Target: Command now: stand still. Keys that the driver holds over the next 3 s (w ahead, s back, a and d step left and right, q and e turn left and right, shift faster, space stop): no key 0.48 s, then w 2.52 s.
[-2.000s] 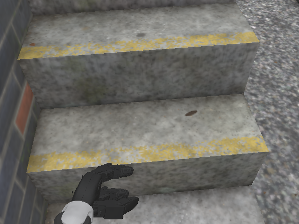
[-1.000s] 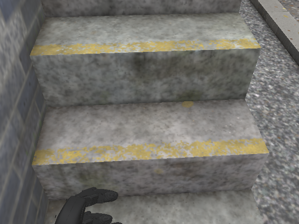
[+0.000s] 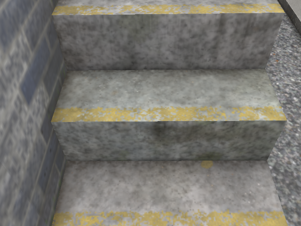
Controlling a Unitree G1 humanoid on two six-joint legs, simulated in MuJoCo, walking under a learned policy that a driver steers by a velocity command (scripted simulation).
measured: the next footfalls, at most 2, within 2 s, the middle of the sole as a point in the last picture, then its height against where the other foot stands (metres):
left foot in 1.04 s outside the picture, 0.20 m higher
right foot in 1.56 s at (200, 197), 0.21 m higher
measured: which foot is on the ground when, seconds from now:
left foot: down 0.00-0.70, up 0.72-1.00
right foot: down 0.00-1.00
